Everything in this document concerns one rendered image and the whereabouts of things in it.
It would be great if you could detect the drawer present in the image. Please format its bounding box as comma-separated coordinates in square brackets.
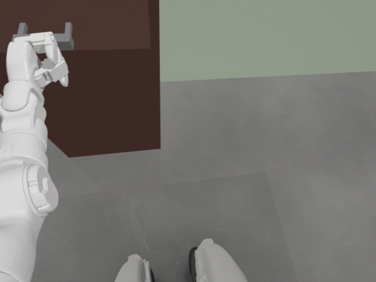
[0, 0, 150, 52]

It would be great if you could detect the robot left hand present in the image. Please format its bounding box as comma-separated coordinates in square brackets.
[6, 32, 69, 92]

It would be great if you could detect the cabinet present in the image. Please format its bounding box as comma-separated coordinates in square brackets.
[0, 0, 160, 157]

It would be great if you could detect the left robot shin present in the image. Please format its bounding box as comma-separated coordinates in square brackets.
[128, 254, 143, 261]

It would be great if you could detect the robot left thigh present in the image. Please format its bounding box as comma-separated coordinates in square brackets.
[115, 259, 152, 282]

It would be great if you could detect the left robot forearm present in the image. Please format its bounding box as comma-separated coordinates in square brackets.
[0, 80, 48, 171]

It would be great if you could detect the robot left upper arm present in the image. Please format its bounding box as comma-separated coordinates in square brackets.
[0, 163, 58, 282]

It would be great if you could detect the handle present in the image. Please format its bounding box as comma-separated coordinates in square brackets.
[12, 22, 74, 51]

